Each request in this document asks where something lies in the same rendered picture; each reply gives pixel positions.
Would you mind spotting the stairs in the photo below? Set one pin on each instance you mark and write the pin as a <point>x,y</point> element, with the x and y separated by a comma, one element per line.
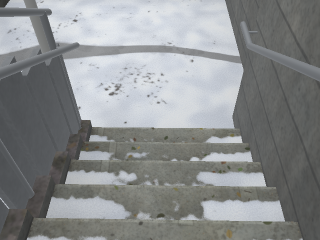
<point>146,183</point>

